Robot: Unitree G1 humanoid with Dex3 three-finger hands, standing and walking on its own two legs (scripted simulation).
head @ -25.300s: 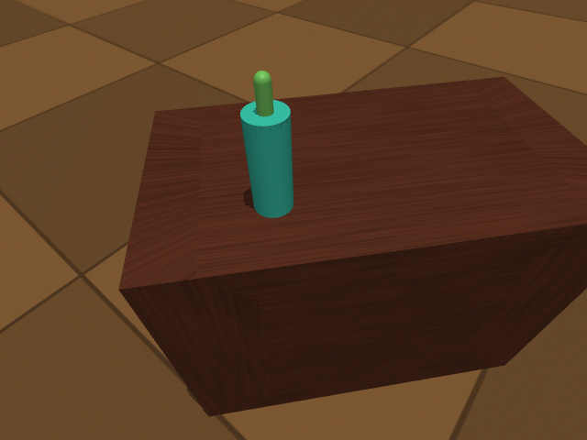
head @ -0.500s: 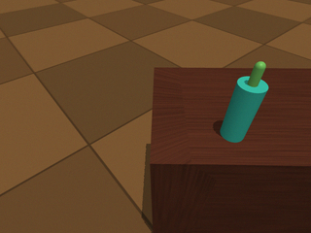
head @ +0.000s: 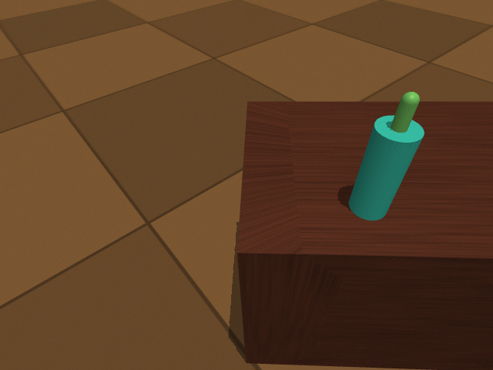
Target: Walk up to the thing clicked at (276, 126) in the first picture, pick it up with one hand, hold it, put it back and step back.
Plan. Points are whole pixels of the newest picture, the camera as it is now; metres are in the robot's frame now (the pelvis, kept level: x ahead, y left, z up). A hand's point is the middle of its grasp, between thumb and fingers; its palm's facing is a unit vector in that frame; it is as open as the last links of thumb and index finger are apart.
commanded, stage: home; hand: right
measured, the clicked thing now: (386, 159) +0.48 -0.23 +0.10
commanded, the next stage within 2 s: stand in 0.88 s
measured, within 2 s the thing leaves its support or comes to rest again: neither
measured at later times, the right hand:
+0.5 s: hand out of the picture +0.07 -0.26 -0.16, palm faces -0.06 +0.93 -0.36, open 17.4 cm
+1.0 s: hand out of the picture +0.07 -0.26 -0.16, palm faces -0.05 +0.94 -0.35, open 17.3 cm
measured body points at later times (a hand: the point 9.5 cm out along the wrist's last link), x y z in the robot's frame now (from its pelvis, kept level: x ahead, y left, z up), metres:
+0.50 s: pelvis +0.01 +0.00 +0.00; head +0.01 +0.00 +0.45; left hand +0.08 +0.30 -0.13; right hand +0.08 -0.31 -0.13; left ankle -0.01 +0.12 -0.75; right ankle +0.03 -0.10 -0.75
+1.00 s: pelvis +0.01 -0.01 +0.00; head +0.02 -0.01 +0.45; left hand +0.08 +0.30 -0.13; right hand +0.07 -0.31 -0.13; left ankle -0.01 +0.12 -0.75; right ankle +0.03 -0.10 -0.75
